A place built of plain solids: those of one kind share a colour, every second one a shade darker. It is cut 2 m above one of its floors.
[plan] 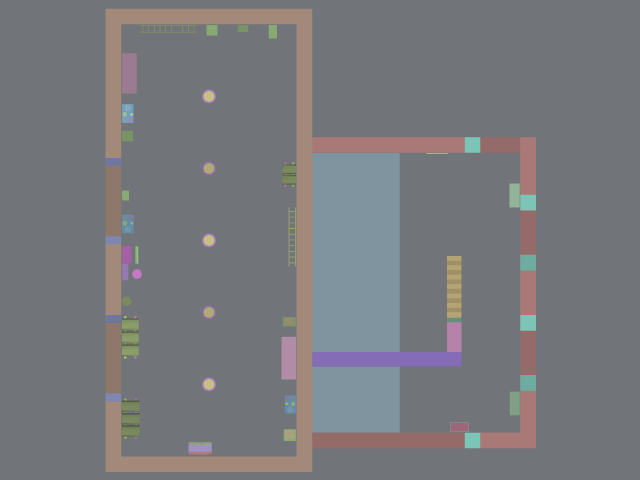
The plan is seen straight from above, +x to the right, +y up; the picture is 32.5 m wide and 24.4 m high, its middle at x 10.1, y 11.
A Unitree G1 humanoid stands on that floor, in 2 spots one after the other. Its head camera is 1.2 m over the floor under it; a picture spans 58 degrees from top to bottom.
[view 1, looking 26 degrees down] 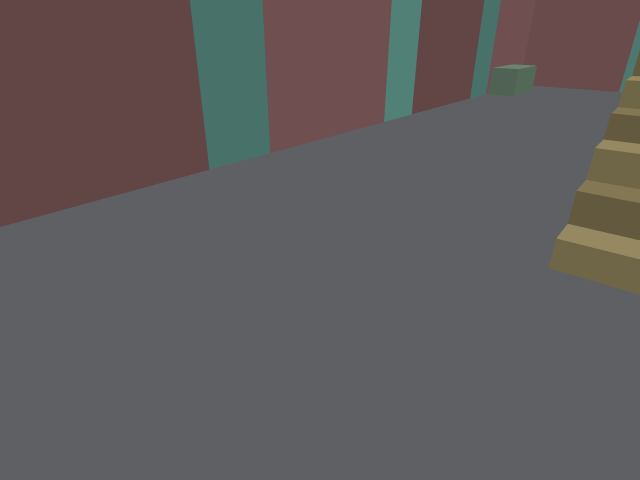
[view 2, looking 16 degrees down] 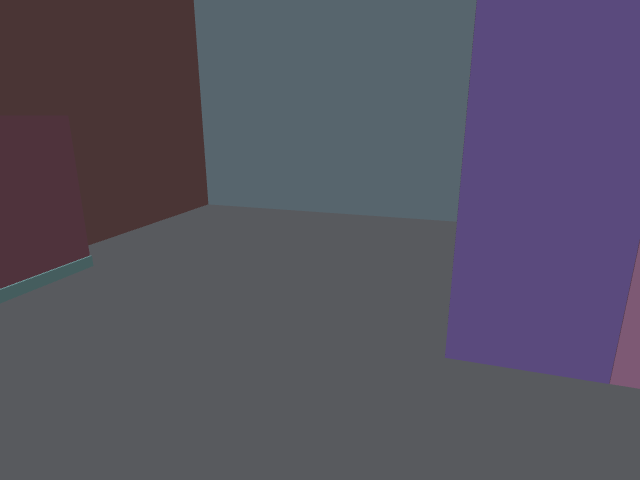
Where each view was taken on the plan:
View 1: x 16.92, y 12.62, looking -50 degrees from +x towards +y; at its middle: ground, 2.74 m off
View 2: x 19.38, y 4.56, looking -162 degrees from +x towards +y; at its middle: ground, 4.35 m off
